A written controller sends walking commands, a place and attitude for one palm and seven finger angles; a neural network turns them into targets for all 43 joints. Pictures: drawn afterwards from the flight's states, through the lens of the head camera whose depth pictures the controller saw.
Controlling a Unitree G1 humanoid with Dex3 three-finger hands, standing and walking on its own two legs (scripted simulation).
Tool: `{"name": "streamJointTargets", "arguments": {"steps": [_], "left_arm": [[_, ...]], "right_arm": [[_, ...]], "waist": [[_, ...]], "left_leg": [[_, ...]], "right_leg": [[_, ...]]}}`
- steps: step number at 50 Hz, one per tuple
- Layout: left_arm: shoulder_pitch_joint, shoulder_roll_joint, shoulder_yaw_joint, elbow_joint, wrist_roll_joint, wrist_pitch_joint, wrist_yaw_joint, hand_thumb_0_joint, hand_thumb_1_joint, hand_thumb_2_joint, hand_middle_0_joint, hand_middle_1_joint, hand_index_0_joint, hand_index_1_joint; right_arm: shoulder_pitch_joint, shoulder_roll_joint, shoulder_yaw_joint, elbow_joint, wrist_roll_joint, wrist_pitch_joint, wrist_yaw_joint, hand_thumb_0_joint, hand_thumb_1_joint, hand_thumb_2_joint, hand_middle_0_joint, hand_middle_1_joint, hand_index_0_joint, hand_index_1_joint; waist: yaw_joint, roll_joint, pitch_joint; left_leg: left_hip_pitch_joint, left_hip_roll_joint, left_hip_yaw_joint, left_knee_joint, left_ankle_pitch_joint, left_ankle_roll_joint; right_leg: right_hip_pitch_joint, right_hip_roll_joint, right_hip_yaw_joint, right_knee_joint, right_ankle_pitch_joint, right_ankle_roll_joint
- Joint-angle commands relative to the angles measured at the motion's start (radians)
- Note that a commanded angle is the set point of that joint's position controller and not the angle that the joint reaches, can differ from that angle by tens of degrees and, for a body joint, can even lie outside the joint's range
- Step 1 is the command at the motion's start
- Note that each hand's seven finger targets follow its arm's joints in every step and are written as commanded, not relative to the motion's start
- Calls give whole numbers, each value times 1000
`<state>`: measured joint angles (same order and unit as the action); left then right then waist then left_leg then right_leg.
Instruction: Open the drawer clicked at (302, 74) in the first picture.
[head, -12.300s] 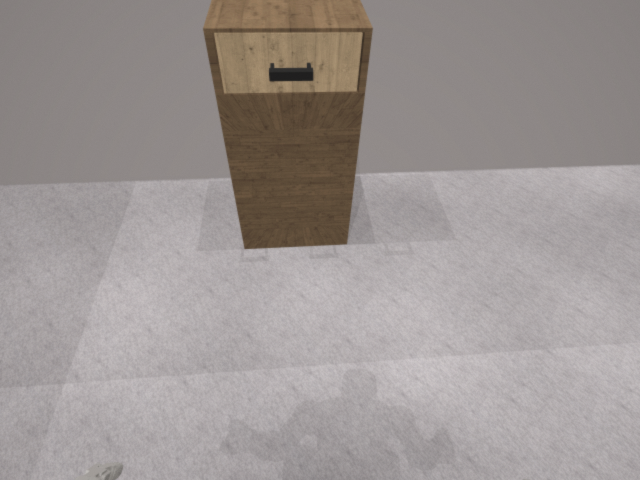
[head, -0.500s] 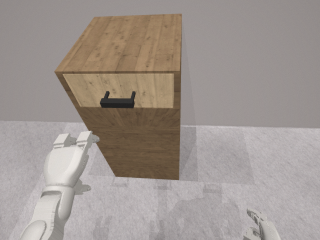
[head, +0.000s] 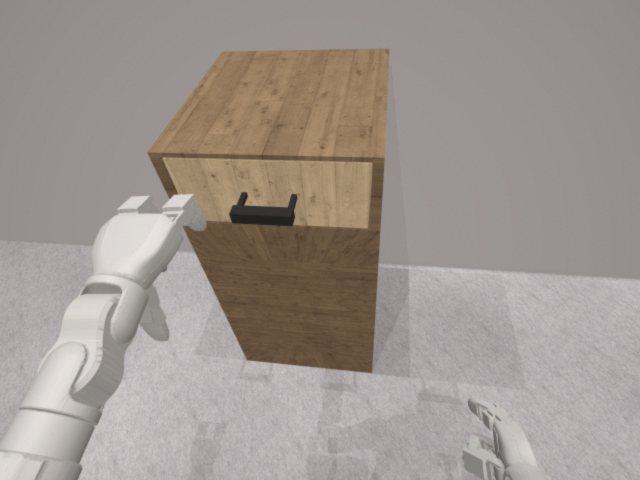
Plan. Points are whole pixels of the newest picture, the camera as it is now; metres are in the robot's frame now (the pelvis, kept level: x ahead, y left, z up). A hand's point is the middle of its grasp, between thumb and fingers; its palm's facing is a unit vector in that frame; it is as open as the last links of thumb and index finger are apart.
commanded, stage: raise the hand with hooked fingers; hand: left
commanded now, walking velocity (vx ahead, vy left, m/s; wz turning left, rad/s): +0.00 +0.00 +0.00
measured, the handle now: (265, 207) +0.56 +0.20 -0.01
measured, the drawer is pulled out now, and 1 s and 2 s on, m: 0.00 0.00 0.00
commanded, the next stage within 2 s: move the hooked fingers above the handle in 0.34 s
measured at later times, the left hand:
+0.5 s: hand (173, 279) +0.31 +0.23 +0.10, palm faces +0.05 -0.07 -1.00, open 13.8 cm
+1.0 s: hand (210, 247) +0.38 +0.22 +0.08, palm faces -0.02 -0.05 -1.00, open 13.8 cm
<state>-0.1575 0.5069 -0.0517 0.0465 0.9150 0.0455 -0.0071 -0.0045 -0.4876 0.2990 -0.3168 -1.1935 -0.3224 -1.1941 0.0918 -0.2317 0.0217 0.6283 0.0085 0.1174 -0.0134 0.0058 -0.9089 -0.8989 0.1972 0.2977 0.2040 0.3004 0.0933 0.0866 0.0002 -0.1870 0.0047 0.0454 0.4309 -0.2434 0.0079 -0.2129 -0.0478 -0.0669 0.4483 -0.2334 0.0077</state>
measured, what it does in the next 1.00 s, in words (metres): stands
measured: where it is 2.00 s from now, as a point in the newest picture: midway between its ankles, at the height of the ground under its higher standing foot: outside the picture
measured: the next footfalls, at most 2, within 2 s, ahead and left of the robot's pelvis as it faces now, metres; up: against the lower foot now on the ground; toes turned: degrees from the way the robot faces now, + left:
none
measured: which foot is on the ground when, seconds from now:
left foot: down 0.00-1.00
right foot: down 0.00-1.00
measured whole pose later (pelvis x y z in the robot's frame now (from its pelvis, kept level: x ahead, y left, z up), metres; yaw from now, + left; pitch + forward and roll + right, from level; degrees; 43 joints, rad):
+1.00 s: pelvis +0.00 -0.01 +0.00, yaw -1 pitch +5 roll +1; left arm -0.42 0.48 -0.08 0.42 0.96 -0.06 0.05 0.00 -0.49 0.30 -0.32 -1.20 -0.32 -1.20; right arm 0.19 -0.26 -0.03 0.67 0.02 0.10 -0.04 0.01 -0.91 -0.90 0.20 0.30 0.20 0.30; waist 0.04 0.06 -0.02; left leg -0.30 0.02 0.05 0.47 -0.26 0.00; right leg -0.34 -0.04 -0.05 0.50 -0.25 0.00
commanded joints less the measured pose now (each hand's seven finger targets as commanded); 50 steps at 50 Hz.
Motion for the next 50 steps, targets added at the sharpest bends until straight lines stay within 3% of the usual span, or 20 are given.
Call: {"name": "streamJointTargets", "arguments": {"steps": [1, 5, 10, 14, 20, 22, 26, 31, 35, 36, 38, 40, 43, 45, 47, 50], "left_arm": [[-212, 175, 123, -162, -19, -25, -7, 0, -500, 300, -300, -1200, -300, -1200], [-199, 203, 161, -222, -26, -67, 4, 0, -500, 300, -300, -1200, -300, -1200], [-244, 239, 208, -247, -15, -100, 72, 0, -500, 300, -300, -1200, -300, -1200], [-255, 216, 185, -223, -7, -84, 110, 0, -500, 300, -300, -1200, -300, -1200], [-234, 190, 141, -185, -7, -33, 85, 0, -500, 300, -300, -1200, -300, -1200], [-245, 196, 134, -208, -4, -35, 72, 0, -500, 300, -300, -1200, -300, -1200], [-328, 194, 122, -107, 2, -46, 61, 0, -500, 300, -300, -1200, -300, -1200], [-427, 227, 140, -36, 14, -81, 75, 0, -500, 300, -300, -1200, -300, -1200], [-494, 208, 117, 18, 23, -96, 82, 0, -500, 300, -300, -1200, -300, -1200], [-508, 181, 86, 15, 24, -99, 82, 0, -500, 300, -300, -1200, -300, -1200], [-531, 170, 71, 45, 23, -98, 84, 0, -500, 300, -300, -1200, -300, -1200], [-526, 214, 117, 108, 29, -92, 87, 0, -500, 300, -300, -1200, -300, -1200], [-585, 180, 75, 138, 33, -93, 90, 0, -500, 300, -300, -1200, -300, -1200], [-596, 232, 123, 191, 37, -95, 98, 0, -500, 300, -300, -1200, -300, -1200], [-639, 204, 93, 179, 40, -109, 105, 0, -500, 300, -300, -1200, -300, -1200], [-634, 247, 141, 173, 44, -122, 124, 0, -500, 300, -300, -1200, -300, -1200]], "right_arm": [[-98, -123, -53, -152, 3, -43, 5, 0, -900, -900, 200, 300, 200, 300], [-96, -130, -60, -160, -1, -46, 11, 0, -900, -900, 200, 300, 200, 300], [-85, -130, -68, -146, 1, -59, 8, 0, -900, -900, 200, 300, 200, 300], [-84, -128, -73, -131, 6, -63, 6, 0, -900, -900, 200, 300, 200, 300], [-106, -131, -67, -135, 13, -62, 0, 0, -900, -900, 200, 300, 200, 300], [-104, -129, -64, -137, 9, -61, -3, 0, -900, -900, 200, 300, 200, 300], [-87, -130, -59, -121, 10, -65, -15, 0, -900, -900, 200, 300, 200, 300], [-66, -126, -61, -110, 9, -71, -27, 0, -900, -900, 200, 300, 200, 300], [-45, -129, -70, -104, 10, -73, -28, 0, -900, -900, 200, 300, 200, 300], [-39, -126, -70, -107, 10, -74, -27, 0, -900, -900, 200, 300, 200, 300], [-21, -129, -75, -103, 11, -73, -27, 0, -900, -900, 200, 300, 200, 300], [-5, -138, -78, -97, 10, -68, -28, 0, -900, -900, 200, 300, 200, 300], [9, -137, -80, -98, 15, -64, -29, 0, -900, -900, 200, 300, 200, 300], [29, -146, -84, -89, 14, -60, -33, 0, -900, -900, 200, 300, 200, 300], [42, -140, -90, -89, 14, -62, -31, 0, -900, -900, 200, 300, 200, 300], [67, -148, -101, -89, 9, -58, -28, 0, -900, -900, 200, 300, 200, 300]], "waist": [[-1, -70, -231], [5, -78, -243], [11, -47, -261], [6, -38, -270], [-3, -55, -242], [-3, -57, -252], [-21, -102, -199], [-21, -79, -248], [-32, -60, -277], [-34, -51, -287], [-42, -51, -286], [-36, -88, -292], [-45, -84, -300], [-45, -101, -315], [-49, -70, -335], [-39, -67, -407]], "left_leg": [[37, -24, -12, -57, 321, 8], [27, -23, -14, -59, 310, 8], [29, -25, -17, -61, 279, 8], [31, -27, -12, -60, 279, 7], [22, -29, -5, -71, 236, 11], [29, -30, -3, -71, 237, 14], [5, -32, 1, -67, 194, 16], [4, -38, 5, -51, 192, 18], [5, -38, 4, -33, 226, 16], [10, -38, 3, -30, 237, 17], [9, -37, 2, -19, 246, 17], [-16, -38, 4, -14, 248, 18], [-25, -36, 6, -7, 247, 21], [-43, -37, 5, -1, 246, 22], [-29, -35, 4, 9, 271, 23], [-26, -35, 2, 27, 345, 24]], "right_leg": [[138, 52, 19, -37, 244, -42], [139, 54, 24, -39, 233, -41], [121, 55, 29, -40, 188, -43], [109, 51, 29, -36, 187, -43], [116, 52, 33, -54, 158, -40], [122, 49, 33, -52, 165, -38], [81, 49, 32, -64, 128, -33], [89, 45, 41, -56, 137, -33], [75, 50, 39, -38, 172, -37], [69, 47, 36, -30, 181, -37], [51, 50, 32, -22, 197, -39], [68, 51, 36, -18, 208, -37], [49, 49, 35, -5, 213, -38], [62, 51, 39, -1, 216, -37], [47, 50, 36, 14, 236, -40], [86, 53, 41, 38, 312, -43]]}}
